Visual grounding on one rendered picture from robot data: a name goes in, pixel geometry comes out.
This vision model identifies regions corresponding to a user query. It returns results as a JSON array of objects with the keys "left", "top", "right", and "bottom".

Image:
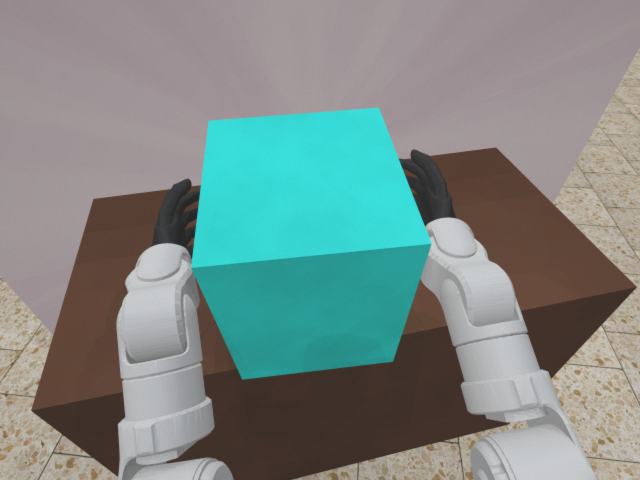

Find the right robot upper arm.
[{"left": 470, "top": 424, "right": 594, "bottom": 480}]

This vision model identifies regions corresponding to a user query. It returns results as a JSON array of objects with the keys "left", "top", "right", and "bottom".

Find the left robot upper arm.
[{"left": 131, "top": 457, "right": 234, "bottom": 480}]

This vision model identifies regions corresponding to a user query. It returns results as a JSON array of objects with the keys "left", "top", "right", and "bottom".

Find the pedestal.
[{"left": 31, "top": 148, "right": 637, "bottom": 480}]

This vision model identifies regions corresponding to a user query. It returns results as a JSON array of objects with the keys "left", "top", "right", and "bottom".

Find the right robot forearm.
[{"left": 420, "top": 218, "right": 597, "bottom": 480}]

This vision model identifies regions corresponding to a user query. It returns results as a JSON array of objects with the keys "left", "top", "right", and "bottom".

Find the right robot hand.
[{"left": 399, "top": 149, "right": 456, "bottom": 226}]

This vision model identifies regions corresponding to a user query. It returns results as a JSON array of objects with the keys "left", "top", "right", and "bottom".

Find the carton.
[{"left": 191, "top": 108, "right": 432, "bottom": 380}]

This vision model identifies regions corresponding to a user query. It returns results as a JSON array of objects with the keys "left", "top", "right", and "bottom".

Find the left robot hand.
[{"left": 151, "top": 179, "right": 200, "bottom": 259}]

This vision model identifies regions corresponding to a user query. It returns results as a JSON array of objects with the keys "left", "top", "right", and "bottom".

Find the left robot forearm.
[{"left": 116, "top": 243, "right": 215, "bottom": 480}]

